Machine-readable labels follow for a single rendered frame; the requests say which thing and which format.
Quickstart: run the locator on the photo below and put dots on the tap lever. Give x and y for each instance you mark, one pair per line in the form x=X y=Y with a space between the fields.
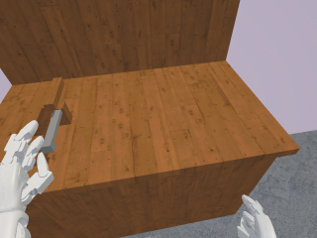
x=49 y=141

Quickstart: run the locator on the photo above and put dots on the robot left hand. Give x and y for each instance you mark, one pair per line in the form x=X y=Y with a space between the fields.
x=17 y=162

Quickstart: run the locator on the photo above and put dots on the robot left forearm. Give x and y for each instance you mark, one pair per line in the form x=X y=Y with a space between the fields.
x=13 y=224

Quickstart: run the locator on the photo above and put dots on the counter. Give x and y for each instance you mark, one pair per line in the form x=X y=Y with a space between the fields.
x=157 y=130

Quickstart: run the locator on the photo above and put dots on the robot right hand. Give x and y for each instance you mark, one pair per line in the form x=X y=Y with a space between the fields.
x=260 y=224

